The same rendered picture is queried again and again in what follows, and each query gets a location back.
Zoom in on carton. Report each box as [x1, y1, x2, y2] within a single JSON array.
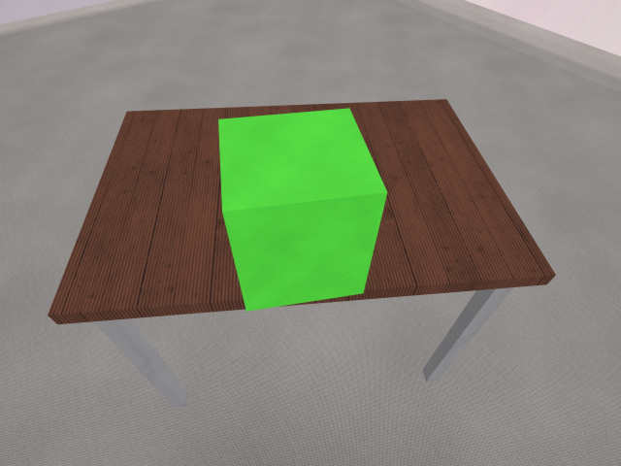
[[218, 109, 387, 311]]

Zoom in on table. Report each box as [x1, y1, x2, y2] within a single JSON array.
[[48, 99, 556, 407]]

